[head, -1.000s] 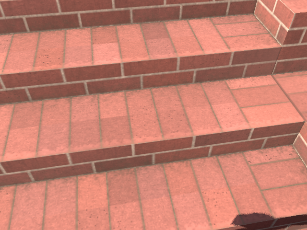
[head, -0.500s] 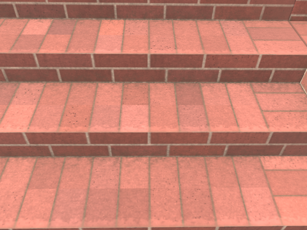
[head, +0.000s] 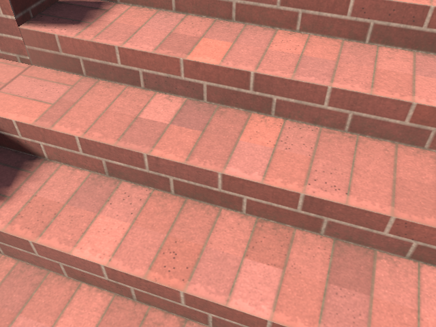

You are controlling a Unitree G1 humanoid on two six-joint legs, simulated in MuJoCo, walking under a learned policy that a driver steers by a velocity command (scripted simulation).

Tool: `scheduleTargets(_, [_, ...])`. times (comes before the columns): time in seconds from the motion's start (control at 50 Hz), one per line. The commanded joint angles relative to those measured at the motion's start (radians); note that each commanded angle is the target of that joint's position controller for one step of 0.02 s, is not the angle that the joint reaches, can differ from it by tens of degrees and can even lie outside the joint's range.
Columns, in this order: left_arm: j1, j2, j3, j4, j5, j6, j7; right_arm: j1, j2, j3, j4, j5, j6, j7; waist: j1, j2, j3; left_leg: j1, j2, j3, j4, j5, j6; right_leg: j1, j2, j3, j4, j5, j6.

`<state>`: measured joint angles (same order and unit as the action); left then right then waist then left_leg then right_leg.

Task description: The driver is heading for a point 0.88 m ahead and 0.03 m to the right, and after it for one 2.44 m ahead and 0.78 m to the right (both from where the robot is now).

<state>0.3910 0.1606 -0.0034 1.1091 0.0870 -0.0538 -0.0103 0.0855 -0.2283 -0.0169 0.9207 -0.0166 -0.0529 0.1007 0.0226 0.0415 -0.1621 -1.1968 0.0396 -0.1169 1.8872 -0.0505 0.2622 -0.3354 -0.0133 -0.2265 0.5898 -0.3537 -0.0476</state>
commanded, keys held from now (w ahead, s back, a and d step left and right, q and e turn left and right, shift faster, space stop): w+q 0.14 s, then w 0.18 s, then w+e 0.68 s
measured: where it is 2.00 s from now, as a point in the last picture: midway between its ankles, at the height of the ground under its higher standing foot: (255, 72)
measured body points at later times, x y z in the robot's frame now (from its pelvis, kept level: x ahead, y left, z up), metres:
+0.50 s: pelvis +0.30 +0.06 +0.12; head +0.30 +0.06 +0.57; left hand +0.34 +0.31 -0.01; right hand +0.34 -0.18 -0.03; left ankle +0.30 +0.15 -0.58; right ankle +0.26 -0.09 -0.34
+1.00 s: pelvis +0.59 +0.03 +0.27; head +0.58 +0.03 +0.72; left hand +0.56 +0.26 +0.11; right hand +0.68 -0.21 +0.13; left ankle +0.59 +0.20 -0.23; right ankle +0.57 -0.04 -0.43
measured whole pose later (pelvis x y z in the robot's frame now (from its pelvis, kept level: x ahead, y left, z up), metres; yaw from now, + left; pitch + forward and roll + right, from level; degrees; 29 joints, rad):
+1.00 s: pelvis +0.59 +0.03 +0.27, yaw -6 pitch +7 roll -2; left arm 0.43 0.16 0.02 1.12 0.05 -0.04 -0.05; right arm 0.17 -0.23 0.01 0.96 -0.07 -0.07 0.06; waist 0.03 0.04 -0.17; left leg -0.99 0.01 -0.18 1.85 -0.07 0.19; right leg -0.51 0.15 0.01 0.83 -0.43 -0.10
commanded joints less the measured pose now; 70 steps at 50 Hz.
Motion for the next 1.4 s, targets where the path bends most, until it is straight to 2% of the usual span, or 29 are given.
scheduleTargets(0.02, [-0.024, -0.045, -0.03, -0.025, 0.044, -0.026, -0.013, -0.084, 0.092, 0.052, -0.067, 0.014, 0.006, 0.011, -0.029, -0.096, 0.11, -0.216, 0.004, 0.027, 0.241, -0.065, 0.032, 0.068, -0.235, 0.181, -0.364, 0.207, -0.174])
scheduleTargets(0.14, [0.232, -0.041, -0.056, 0.095, 0.083, -0.034, -0.031, -0.357, 0.06, 0.08, -0.209, 0.012, 0.034, -0.034, 0.045, -0.052, 0.111, -0.397, 0.074, 0.089, -0.153, -0.022, 0.032, 0.411, -0.283, 0.103, -0.463, 0.36, -0.16])
scheduleTargets(0.18, [0.202, -0.017, -0.054, 0.073, 0.043, -0.03, -0.071, -0.513, 0.099, 0.096, -0.275, -0.014, 0.093, -0.012, 0.039, -0.104, 0.13, -0.041, 0.099, 0.223, -0.344, -0.169, -0.005, 0.155, -0.287, 0.019, -0.6, 0.488, -0.176])
scheduleTargets(0.28, [0.191, 0.229, 0.01, 0.026, -0.018, -0.088, -0.067, -0.201, 0.032, 0.046, -0.191, 0.004, 0.081, 0.005, -0.131, -0.275, 0.047, 0.498, -0.12, 0.317, -0.827, -0.353, -0.069, 0.424, -0.338, -0.033, -0.282, 1.753, -0.161])
scheduleTargets(0.32, [0.272, 0.163, 0.009, -0.003, 0.04, -0.099, -0.107, 0.183, -0.07, 0.015, -0.068, 0.04, 0.06, -0.035, -0.168, -0.12, -0.245, 1.262, -0.029, -0.059, -0.899, -0.02, 0.041, -0.059, -0.224, 0.082, 0.174, 1.445, -0.09])
scheduleTargets(0.34, [0.184, 0.109, 0.004, -0.022, 0.03, -0.083, -0.139, 0.444, -0.121, -0.01, 0.024, -0.028, 0.064, -0.063, -0.257, 0.041, -0.256, 1.476, 0.125, -0.423, -1.242, -0.02, 0.106, -0.358, -0.048, 0.145, 0.503, 0.38, -0.044])
scheduleTargets(0.36, [0.154, 0.064, 0.018, -0.02, -0.039, -0.056, -0.152, 0.557, -0.208, -0.061, 0.079, -0.055, 0.049, -0.068, -0.265, 0.063, -0.186, 1.302, 0.239, -0.695, -1.442, -0.143, 0.117, -0.458, 0.03, 0.395, 1.052, 0.287, -0.057])
scheduleTargets(0.38, [0.092, 0.051, 0.036, -0.02, -0.052, -0.057, -0.133, 0.505, -0.178, -0.065, 0.124, -0.059, 0.009, -0.078, -0.218, 0.034, -0.029, 1.108, 0.219, -0.614, -1.435, -0.262, 0.055, -0.572, 0.036, 0.512, 1.273, 0.362, -0.066])
scheduleTargets(0.4, [-0.107, 0.028, 0.048, -0.257, -0.106, -0.084, -0.032, 0.188, -0.114, -0.062, 0.054, 0.019, -0.015, -0.086, -0.08, 0.031, -0.001, 1.008, 0.25, -0.467, -1.475, -0.113, 0.019, -0.51, 0.002, 0.302, 1.374, 0.21, -0.04])
scheduleTargets(0.42, [-0.128, -0.005, 0.038, -0.278, -0.103, -0.077, 0.008, 0.15, -0.016, -0.036, 0.084, 0.013, -0.037, -0.089, -0.021, -0.051, 0.054, 0.904, 0.211, -0.328, -1.421, -0.105, -0.033, -0.537, -0.027, 0.326, 1.357, 0.17, -0.046])
scheduleTargets(0.48, [-0.073, -0.071, -0.004, -0.158, -0.057, -0.026, -0.092, 0.114, 0.117, 0.014, 0.115, -0.068, -0.009, -0.041, 0.047, -0.102, 0.104, 0.756, 0.222, -0.147, -1.496, -0.065, -0.029, -0.726, -0.028, 0.439, 1.495, 0.261, -0.205])
scheduleTargets(0.56, [-0.197, -0.063, -0.035, -0.222, -0.076, -0.016, -0.096, 0.146, 0.123, 0.031, 0.145, -0.098, -0.024, -0.062, 0.071, 0.0, 0.136, 0.751, 0.182, 0.063, -1.613, -0.15, -0.036, -0.938, 0.002, 0.355, 1.763, 0.13, -0.277])
scheduleTargets(0.64, [-0.48, 0.031, -0.038, -0.37, -0.09, 0.009, -0.083, 0.317, 0.049, 0.047, 0.173, -0.15, -0.035, -0.052, 0.002, -0.02, 0.122, 0.834, 0.138, 0.233, -1.704, -0.116, -0.093, -0.918, -0.091, 0.268, 1.307, 0.365, -0.215])
scheduleTargets(0.74, [-0.427, 0.04, -0.02, -0.392, -0.068, 0.07, -0.094, 0.333, -0.215, 0.001, 0.124, -0.026, -0.084, -0.018, 0.073, 0.093, 0.103, 1.069, 0.272, 0.311, -1.652, 1.165, -0.006, -0.472, 0.055, 0.048, 0.703, 0.036, -0.073])
scheduleTargets(0.78, [-0.317, 0.08, 0.011, -0.367, -0.086, 0.049, -0.068, 0.419, -0.212, -0.021, 0.169, -0.053, -0.071, 0.002, 0.045, 0.144, 0.035, 1.269, 0.282, 0.335, -1.421, 1.427, 0.019, -0.349, 0.168, 0.025, 0.449, -0.005, -0.096])
scheduleTargets(0.8, [-0.156, 0.137, 0.031, -0.313, -0.092, 0.031, -0.047, 0.492, -0.108, -0.007, 0.16, -0.124, -0.07, -0.001, 0.029, 0.027, -0.144, 0.999, 0.223, 0.309, -1.167, 1.299, -0.061, 0.051, 0.114, 0.271, 0.522, 0.407, -0.212])
scheduleTargets(0.82, [0.063, 0.172, 0.045, -0.239, -0.077, 0.023, -0.029, 0.455, -0.093, 0.002, 0.137, -0.129, -0.061, 0.022, 0.112, -0.09, -0.249, 0.72, 0.114, 0.242, -0.93, 0.754, -0.107, 0.315, 0.032, 0.594, 0.244, 0.166, -0.287])
scheduleTargets(0.84, [0.242, 0.216, 0.058, -0.175, -0.01, 0.03, -0.029, 0.237, -0.059, -0.015, 0.09, -0.069, -0.036, 0.037, 0.198, -0.238, -0.127, 0.372, -0.076, 0.084, -0.541, -0.042, -0.15, 0.37, -0.087, 0.978, -0.119, -0.071, -0.324])
scheduleTargets(0.86, [0.221, 0.229, 0.078, -0.147, -0.004, 0.004, -0.016, 0.211, 0.004, 0.001, 0.08, -0.027, -0.037, 0.03, 0.174, -0.227, -0.026, 0.185, -0.058, -0.085, -0.291, 0.011, -0.134, 0.301, -0.128, 1.024, -0.134, -0.264, -0.268])
scheduleTargets(0.96, [-0.157, -0.037, -0.002, -0.083, -0.047, -0.005, -0.036, 0.103, 0.057, 0.041, 0.003, -0.061, -0.029, -0.041, -0.084, -0.029, 0.05, 0.017, -0.045, -0.077, 0.082, -0.034, -0.051, -0.099, -0.05, 0.689, -0.112, 0.049, -0.234])
scheduleTargets(1.12, [0.228, 0.002, -0.014, 0.071, 0.04, -0.05, -0.03, -0.291, 0.021, 0.082, -0.202, -0.044, -0.024, -0.079, 0.054, -0.051, 0.112, -0.302, 0.038, 0.06, -0.042, -0.3, -0.075, 0.136, -0.073, 0.658, -0.182, 0.097, -0.197])
scheduleTargets(1.2, [0.071, 0.079, -0.003, -0.046, -0.058, -0.072, -0.089, -0.447, 0.124, 0.108, -0.327, -0.031, 0.051, -0.06, -0.022, -0.22, 0.17, 0.562, 0.016, 0.292, -0.448, -0.265, -0.202, -0.458, -0.161, 0.623, -0.493, 0.488, -0.255])
scheduleTargets(1.24, [0.037, 0.206, 0.045, -0.094, -0.087, -0.094, -0.092, -0.285, -0.025, 0.054, -0.274, -0.013, 0.051, -0.045, -0.114, -0.186, 0.051, 0.651, -0.107, 0.311, -0.702, -0.219, -0.202, -0.105, -0.155, 0.554, -0.296, 1.404, -0.206])
scheduleTargets(1.26, [0.019, 0.237, 0.071, -0.107, -0.077, -0.1, -0.095, -0.119, -0.1, 0.016, -0.227, -0.005, 0.034, -0.061, -0.147, -0.186, -0.037, 0.762, -0.119, 0.232, -0.864, -0.22, -0.175, 0.058, -0.128, 0.515, -0.109, 1.552, -0.148])
scheduleTargets(1.28, [0.077, 0.09, 0.051, -0.101, -0.04, -0.102, -0.087, 0.147, -0.124, -0.001, -0.152, -0.029, 0.023, -0.077, -0.167, 0.015, -0.33, 1.196, 0.05, -0.077, -0.938, 0.167, -0.025, -0.077, -0.047, 0.511, 0.268, 1.208, -0.087])
scheduleTargets(1.3, [0.175, -0.058, 0.02, -0.101, -0.011, -0.092, -0.104, 0.345, -0.153, 0.001, -0.086, -0.043, 0.013, -0.083, -0.185, 0.281, -0.432, 1.499, 0.345, -0.705, -1.335, -0.195, 0.169, -0.504, 0.168, 0.499, 0.591, 0.168, -0.068])
scheduleTargets(1.32, [0.012, 0.038, 0.06, -0.074, -0.054, -0.065, -0.107, 0.413, -0.167, -0.009, -0.052, -0.062, 0.005, -0.103, -0.278, 0.204, -0.13, 1.241, 0.324, -0.899, -1.498, -0.848, 0.067, -0.715, 0.124, 0.588, 1.043, 0.231, -0.076])
scheduleTargets(1.34, [-0.03, 0.031, 0.068, -0.071, -0.072, -0.065, -0.095, 0.273, -0.183, -0.017, -0.022, -0.038, -0.02, -0.105, -0.189, 0.174, 0.081, 0.989, 0.303, -0.764, -1.51, -0.978, 0.018, -0.779, 0.069, 0.514, 1.139, 0.323, -0.09])
scheduleTargets(1.4, [-0.097, -0.022, 0.052, -0.089, -0.042, -0.033, -0.071, 0.088, 0.143, 0.051, 0.035, -0.013, -0.001, -0.093, -0.031, -0.062, 0.038, 0.767, 0.31, -0.36, -1.487, -0.492, -0.002, -0.707, 0.01, 0.429, 1.365, 0.39, -0.187])
Velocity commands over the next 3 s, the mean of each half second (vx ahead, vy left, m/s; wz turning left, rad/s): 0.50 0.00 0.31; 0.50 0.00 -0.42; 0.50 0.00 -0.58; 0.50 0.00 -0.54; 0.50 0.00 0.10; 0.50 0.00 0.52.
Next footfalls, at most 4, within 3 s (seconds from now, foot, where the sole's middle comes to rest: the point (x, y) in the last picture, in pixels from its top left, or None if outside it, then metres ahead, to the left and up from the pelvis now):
0.28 left None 0.34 0.16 -0.61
0.76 right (250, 268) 0.61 -0.04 -0.47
1.26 left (194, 133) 0.97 0.13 -0.32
1.86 right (317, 64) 1.14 -0.24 -0.18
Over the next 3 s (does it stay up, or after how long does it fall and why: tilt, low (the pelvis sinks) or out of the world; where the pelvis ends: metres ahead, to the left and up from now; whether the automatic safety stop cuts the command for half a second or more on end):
stays up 1.60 -0.42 0.73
